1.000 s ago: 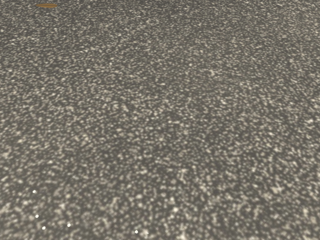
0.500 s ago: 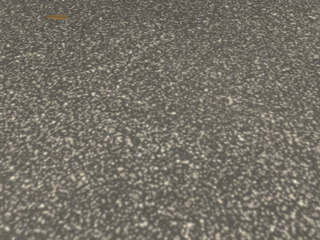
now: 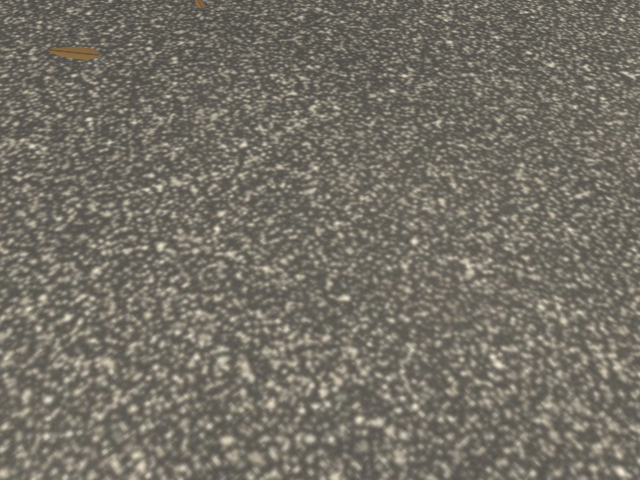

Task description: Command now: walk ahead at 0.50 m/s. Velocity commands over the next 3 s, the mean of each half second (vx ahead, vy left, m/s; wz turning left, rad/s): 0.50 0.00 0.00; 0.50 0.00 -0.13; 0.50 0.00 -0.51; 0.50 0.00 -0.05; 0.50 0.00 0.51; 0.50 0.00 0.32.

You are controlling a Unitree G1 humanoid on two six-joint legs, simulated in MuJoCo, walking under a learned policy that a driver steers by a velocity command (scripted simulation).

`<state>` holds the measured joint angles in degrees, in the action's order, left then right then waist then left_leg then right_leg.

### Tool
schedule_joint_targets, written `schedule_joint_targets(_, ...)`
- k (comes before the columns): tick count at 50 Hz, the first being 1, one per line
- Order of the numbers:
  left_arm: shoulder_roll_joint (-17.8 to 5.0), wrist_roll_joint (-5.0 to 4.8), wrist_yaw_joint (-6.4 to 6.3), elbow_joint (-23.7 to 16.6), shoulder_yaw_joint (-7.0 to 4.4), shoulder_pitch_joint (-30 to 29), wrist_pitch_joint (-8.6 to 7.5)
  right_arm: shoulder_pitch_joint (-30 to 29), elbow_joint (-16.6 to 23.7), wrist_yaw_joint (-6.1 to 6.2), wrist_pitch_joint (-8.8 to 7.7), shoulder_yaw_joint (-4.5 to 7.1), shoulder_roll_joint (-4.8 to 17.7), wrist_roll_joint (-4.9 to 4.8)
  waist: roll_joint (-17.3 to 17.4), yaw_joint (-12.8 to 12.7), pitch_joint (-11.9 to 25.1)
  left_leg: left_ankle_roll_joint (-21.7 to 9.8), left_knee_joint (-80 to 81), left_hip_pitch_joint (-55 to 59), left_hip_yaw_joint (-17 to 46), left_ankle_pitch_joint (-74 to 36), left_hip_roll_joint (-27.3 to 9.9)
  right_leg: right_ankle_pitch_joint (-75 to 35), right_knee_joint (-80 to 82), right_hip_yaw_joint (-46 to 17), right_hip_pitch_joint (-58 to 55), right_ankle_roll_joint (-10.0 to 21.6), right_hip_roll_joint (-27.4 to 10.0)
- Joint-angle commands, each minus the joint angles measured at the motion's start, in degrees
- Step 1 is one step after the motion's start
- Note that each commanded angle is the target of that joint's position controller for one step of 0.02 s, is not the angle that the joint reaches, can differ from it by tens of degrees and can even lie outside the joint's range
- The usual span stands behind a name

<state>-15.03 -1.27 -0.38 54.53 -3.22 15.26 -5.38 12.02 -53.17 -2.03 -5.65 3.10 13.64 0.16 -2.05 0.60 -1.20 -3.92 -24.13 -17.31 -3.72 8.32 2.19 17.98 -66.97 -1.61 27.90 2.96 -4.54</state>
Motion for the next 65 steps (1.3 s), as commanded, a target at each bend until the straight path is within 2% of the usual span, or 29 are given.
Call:
schedule_joint_targets(1, -2.45, 0.36, -0.56, -2.13, -1.15, 3.89, 0.82, 0.49, 1.63, 0.11, -1.12, 0.90, 5.63, 0.27, 6.79, -1.99, 2.32, -9.36, 16.09, 4.84, 14.43, -5.64, -14.34, -5.40, 2.19, -1.81, 5.93, -0.34, -4.43)
schedule_joint_targets(5, -2.92, 1.05, -0.66, -5.08, -1.58, -4.50, 0.99, 4.88, -0.11, 1.62, -0.78, 1.23, 7.60, 0.08, 4.94, -0.41, -0.09, -9.22, 17.50, 8.47, 11.60, -10.98, -14.39, -15.77, 13.74, -1.59, 13.64, -2.21, -4.69)
schedule_joint_targets(9, -1.53, 0.74, 0.16, -7.13, -1.03, -11.99, 0.48, 8.19, -1.24, 2.30, -0.29, 1.09, 8.05, -0.46, 5.34, 1.86, -1.53, -7.38, 18.03, 10.76, 8.13, -10.10, -12.88, -24.50, 26.56, 0.30, 12.34, -2.31, -2.71)
schedule_joint_targets(15, -1.52, 0.05, 2.13, -10.63, -0.22, -20.83, -0.35, 13.41, -4.11, 2.66, 1.10, 1.55, 8.81, -0.94, 5.30, 4.29, -4.41, -7.25, 14.15, 21.00, 8.22, -11.77, -16.51, -20.04, 35.65, 1.34, 14.21, -1.00, -0.74)
schedule_joint_targets(18, -3.52, -0.04, 2.83, -10.60, -0.81, -17.72, -0.89, 11.75, -4.14, 2.94, 1.77, 2.12, 9.91, -1.13, 6.91, 1.29, -2.09, -5.81, 8.70, 23.35, 7.95, -23.69, -17.60, -14.14, 38.00, 2.85, 6.70, 1.34, 1.51)
schedule_joint_targets(19, -5.04, 0.13, 2.72, -9.29, -1.63, -12.77, -1.00, 10.24, -3.80, 2.95, 2.00, 2.22, 10.30, -1.21, 7.57, -1.69, 1.07, -4.93, 3.26, 22.59, 6.68, -33.58, -16.45, -13.78, 38.82, 4.67, -1.33, 2.49, 3.62)
schedule_joint_targets(20, -7.72, 0.30, 2.37, -6.18, -3.09, -3.11, -0.97, 9.28, -3.36, 2.89, 2.21, 1.76, 9.16, -1.05, 6.65, -6.10, 6.77, -3.37, -7.56, 18.83, 4.41, -37.87, -13.27, -15.25, 39.16, 5.25, -14.79, 4.27, 4.75)
schedule_joint_targets(21, -12.15, 1.04, 1.76, -3.93, -4.32, 7.89, -0.85, 9.62, -1.94, 2.84, 2.10, 0.85, 7.36, -0.09, 0.44, -9.38, 15.51, -1.30, -25.83, 5.90, 1.85, -22.20, -9.61, -16.46, 37.59, -6.86, -33.64, 8.17, -5.82)
schedule_joint_targets(22, -15.80, 1.16, 2.02, -2.68, -4.87, 11.03, -0.66, 16.97, -1.82, 2.05, 0.64, -1.52, -1.05, -0.14, -15.02, -5.27, 22.97, 2.30, -45.64, -17.09, 3.38, 19.13, 1.63, -7.50, 44.55, -35.05, -52.43, 17.92, -18.81)
schedule_joint_targets(23, -10.04, 0.74, 1.98, -2.90, -3.31, 10.51, -0.62, 13.58, -2.51, 1.70, -0.86, -0.21, 5.09, -1.62, -9.83, -7.25, 22.30, 1.32, -52.83, -23.61, 11.18, 24.20, -0.72, -1.70, 48.78, -39.19, -51.56, 16.50, -17.70)
schedule_joint_targets(24, -7.68, 0.60, 1.72, -3.92, -2.54, 4.96, -0.74, 7.63, -0.53, 1.55, -1.73, 0.67, 8.31, -2.87, -7.30, -6.52, 13.48, 0.39, -53.55, -27.25, 9.97, 19.59, -3.86, -4.40, 49.58, -29.86, -43.81, 13.49, -15.72)
schedule_joint_targets(25, -6.25, 0.89, 1.71, -5.04, -1.96, 0.10, -0.75, 4.37, 0.13, 1.94, -1.91, 0.72, 8.22, -2.74, -2.14, -4.72, 9.04, 0.32, -50.88, -25.04, 8.38, 14.08, -6.96, -10.13, 51.06, -22.66, -34.83, 11.87, -13.48)
schedule_joint_targets(26, -4.66, 1.36, 1.93, -5.34, -1.48, -2.77, -0.82, 2.89, 0.27, 2.33, -1.55, 1.15, 7.72, -1.82, -0.31, -3.00, 5.53, 0.62, -47.18, -22.43, 7.77, 10.99, -8.65, -14.87, 52.81, -17.74, -27.30, 11.00, -11.39)
schedule_joint_targets(27, -3.15, 1.88, 2.10, -5.13, -0.96, -3.71, -0.97, 4.14, 0.04, 2.42, -0.74, 1.38, 6.76, -1.46, -1.28, -0.98, 4.68, 0.59, -44.74, -18.73, 8.17, 8.90, -10.10, -16.64, 54.62, -14.27, -22.95, 10.21, -9.64)
schedule_joint_targets(29, -3.52, 1.67, 2.18, -4.05, -1.05, -2.54, -1.21, 5.95, -0.36, 2.58, 0.68, 1.23, 4.09, -1.32, -1.99, 0.43, 3.60, 1.08, -41.03, -16.22, 7.52, 7.61, -10.69, -18.06, 57.40, -11.09, -19.05, 10.74, -8.68)
schedule_joint_targets(32, -6.22, 1.58, 1.20, -2.81, -1.68, -0.15, -1.25, 0.81, 1.54, 2.82, 1.44, 1.45, 4.25, -0.68, -0.90, 0.12, 0.75, 2.68, -33.23, -21.02, 7.01, 1.14, -11.33, -19.72, 60.08, -8.12, -18.24, 11.32, -8.73)
schedule_joint_targets(37, -6.78, 0.96, 0.18, -1.21, -1.65, 3.69, -0.61, -8.96, 4.24, 2.08, 1.05, 1.08, 3.18, -0.65, -1.36, -2.45, -1.36, 3.38, -16.65, -21.08, 5.14, -12.72, -9.39, -19.13, 61.10, -2.69, -19.91, 8.73, -6.28)
schedule_joint_targets(42, -7.31, 0.05, -0.17, 1.10, -1.97, 8.56, 0.39, -17.24, 7.18, 0.91, 0.09, 0.64, 3.62, -1.20, -1.41, -4.69, -3.76, 3.56, -7.10, -19.51, 5.17, -11.63, -6.93, -17.11, 57.54, -5.04, -24.85, 8.54, -8.09)
schedule_joint_targets(45, -8.47, -0.17, -0.62, 1.11, -2.64, 7.46, 1.10, -14.93, 7.26, 0.35, -0.94, 1.31, 6.06, -1.34, -2.95, -2.11, -2.27, 2.43, -3.79, -13.04, 5.55, -6.73, -5.71, -19.32, 52.96, -7.88, -26.80, 7.18, -9.88)
schedule_joint_targets(46, -8.67, -0.17, -0.65, 0.78, -2.72, 6.25, 1.35, -11.12, 6.32, 0.46, -1.21, 1.94, 7.27, -1.30, -3.42, 0.27, -0.34, 1.73, -2.77, -7.22, 4.48, -5.03, -4.55, -24.29, 49.13, -7.72, -26.33, 6.37, -9.09)
schedule_joint_targets(47, -7.30, 0.07, -0.60, 0.28, -2.24, 5.53, 1.50, -2.91, 3.86, 0.86, -1.40, 3.27, 9.68, -1.09, -2.58, 3.93, 4.71, 0.30, -2.36, 4.25, 3.82, -4.39, -3.94, -29.55, 40.25, -5.82, -23.88, 4.83, -5.84)
schedule_joint_targets(48, -4.46, 0.89, -0.50, -1.40, -1.16, 5.12, 1.54, 7.70, 2.04, 1.40, -1.61, 4.46, 13.85, -0.06, 2.50, 7.67, 13.78, -3.14, -4.25, 21.44, 12.68, -4.09, -13.01, -19.88, 23.10, -2.57, -13.88, 2.57, -1.49)
schedule_joint_targets(49, 2.83, 0.31, -0.39, -2.14, 0.67, 12.38, 0.57, 12.14, 0.74, 1.34, -0.99, 5.46, 18.24, 0.18, 18.95, 4.67, 21.44, -11.10, 1.13, 40.85, 36.85, 4.95, -26.72, 9.41, 2.83, 1.40, 8.45, -1.34, 7.63)
schedule_joint_targets(50, -2.57, -0.75, -0.32, -1.49, -0.51, 10.99, -0.17, 11.76, 1.23, 1.27, -0.94, 3.91, 12.55, 0.02, 16.72, 5.78, 21.78, -10.65, 5.90, 38.86, 43.37, 12.26, -26.28, 15.56, -6.01, -6.11, 13.81, -0.92, 5.27)
schedule_joint_targets(51, -6.27, -1.69, -0.35, -3.00, -1.60, 6.18, -0.38, 7.16, 2.19, 1.46, -1.05, 2.88, 9.18, -0.14, 12.99, 5.31, 13.98, -7.93, 6.75, 31.88, 34.78, 12.73, -24.77, 11.16, -8.32, -6.00, 17.24, -0.09, 2.59)
schedule_joint_targets(53, -5.52, -0.85, -0.85, -3.89, -2.10, 2.13, 0.25, -0.28, 2.93, 1.39, -1.07, 1.86, 5.92, 0.20, 7.52, 2.27, 5.87, -5.77, 10.42, 16.90, 22.61, 5.74, -20.98, 2.45, -4.57, -4.41, 13.45, 0.18, -1.92)
schedule_joint_targets(55, -3.18, -0.85, -0.61, -3.94, -2.43, 3.68, 1.82, -2.39, 2.40, 1.45, -1.25, 1.55, 4.42, 0.72, 9.32, -0.43, 3.34, -5.07, 13.80, 9.97, 14.94, 1.70, -18.55, -0.98, -1.44, -4.51, 8.34, 0.37, -3.91)
schedule_joint_targets(59, -1.95, -0.36, -0.44, -6.31, -2.65, 0.24, 3.66, -0.79, 1.09, 2.42, -1.58, 2.50, 6.99, 0.80, 6.06, -1.08, 0.24, -6.31, 16.88, 8.61, 6.74, -5.52, -18.85, -7.73, 3.99, -4.77, 12.24, -0.64, -4.46)
schedule_joint_targets(65, -1.13, 0.16, 1.54, -9.95, -1.92, -9.80, 3.28, 1.98, 0.53, 3.53, -0.65, 3.10, 9.28, 0.43, 4.66, 1.63, -2.65, -4.85, 17.76, 12.06, -3.43, -8.98, -17.79, -19.97, 20.67, -0.25, 12.51, -1.12, -3.25)
